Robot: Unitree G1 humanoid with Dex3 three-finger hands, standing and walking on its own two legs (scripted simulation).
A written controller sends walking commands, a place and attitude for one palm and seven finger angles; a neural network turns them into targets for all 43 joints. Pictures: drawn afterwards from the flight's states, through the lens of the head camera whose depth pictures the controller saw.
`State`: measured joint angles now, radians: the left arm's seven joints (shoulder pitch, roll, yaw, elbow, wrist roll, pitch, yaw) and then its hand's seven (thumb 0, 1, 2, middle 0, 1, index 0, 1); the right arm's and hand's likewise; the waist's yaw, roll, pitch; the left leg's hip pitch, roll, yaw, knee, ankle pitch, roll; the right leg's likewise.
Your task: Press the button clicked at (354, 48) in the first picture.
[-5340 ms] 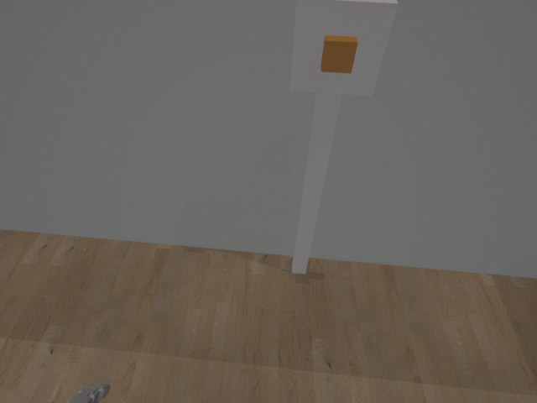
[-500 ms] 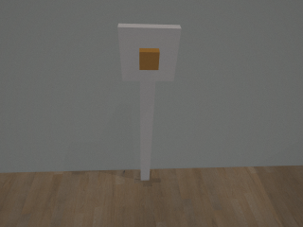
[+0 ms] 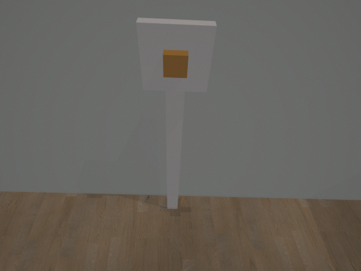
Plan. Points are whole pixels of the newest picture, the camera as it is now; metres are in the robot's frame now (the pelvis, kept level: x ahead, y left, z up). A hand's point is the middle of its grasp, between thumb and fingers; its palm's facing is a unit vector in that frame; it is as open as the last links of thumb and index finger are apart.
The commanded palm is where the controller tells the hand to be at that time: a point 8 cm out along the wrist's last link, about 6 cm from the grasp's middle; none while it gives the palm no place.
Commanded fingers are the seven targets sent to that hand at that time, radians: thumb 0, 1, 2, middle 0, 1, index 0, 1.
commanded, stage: shuffle to correct the standing spot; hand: left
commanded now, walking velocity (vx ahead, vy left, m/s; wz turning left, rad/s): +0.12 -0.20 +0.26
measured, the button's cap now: (175, 63) +0.56 +0.06 +0.19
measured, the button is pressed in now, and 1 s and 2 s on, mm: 0 0 0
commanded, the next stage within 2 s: come to a stop and stand still in 0.68 s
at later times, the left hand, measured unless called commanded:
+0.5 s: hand out of the picture +0.08 +0.13 -0.17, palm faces +0.08 -0.99 -0.14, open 7.3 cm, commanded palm none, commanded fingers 0.00 0.90 0.90 -0.20 -0.30 -0.20 -0.30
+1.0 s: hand out of the picture +0.13 +0.01 -0.19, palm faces +0.12 -0.98 -0.15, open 7.2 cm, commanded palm none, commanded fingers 0.00 0.90 0.90 -0.20 -0.30 -0.20 -0.30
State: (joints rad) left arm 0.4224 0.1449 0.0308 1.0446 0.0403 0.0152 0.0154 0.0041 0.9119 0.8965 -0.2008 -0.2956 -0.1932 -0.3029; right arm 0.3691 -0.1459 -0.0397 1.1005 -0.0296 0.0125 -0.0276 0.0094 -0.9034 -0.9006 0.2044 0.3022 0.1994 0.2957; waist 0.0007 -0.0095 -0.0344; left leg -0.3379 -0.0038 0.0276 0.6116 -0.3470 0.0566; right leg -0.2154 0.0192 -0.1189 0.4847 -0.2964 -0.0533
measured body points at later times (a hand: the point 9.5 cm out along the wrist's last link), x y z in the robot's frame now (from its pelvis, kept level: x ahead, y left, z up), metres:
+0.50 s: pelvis +0.07 -0.05 +0.01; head +0.08 -0.02 +0.46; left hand +0.08 +0.18 -0.16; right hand +0.07 -0.27 -0.13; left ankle +0.06 +0.07 -0.74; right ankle +0.09 -0.23 -0.67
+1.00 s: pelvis +0.12 -0.16 +0.00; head +0.13 -0.13 +0.45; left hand +0.13 +0.06 -0.17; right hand +0.19 -0.39 -0.14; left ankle +0.12 -0.09 -0.74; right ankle +0.13 -0.23 -0.74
